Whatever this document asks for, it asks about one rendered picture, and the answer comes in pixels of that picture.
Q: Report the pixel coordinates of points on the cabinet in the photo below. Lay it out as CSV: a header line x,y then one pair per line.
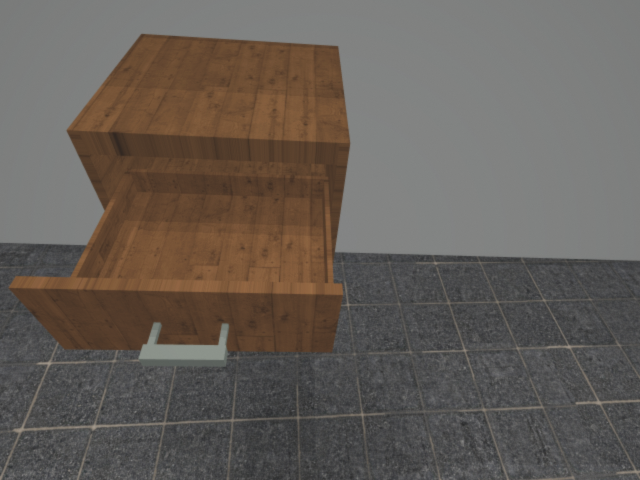
x,y
218,105

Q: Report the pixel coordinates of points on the handle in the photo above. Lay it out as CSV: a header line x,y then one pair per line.
x,y
153,354

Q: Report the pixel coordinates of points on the drawer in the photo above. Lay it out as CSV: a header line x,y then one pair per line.
x,y
193,250

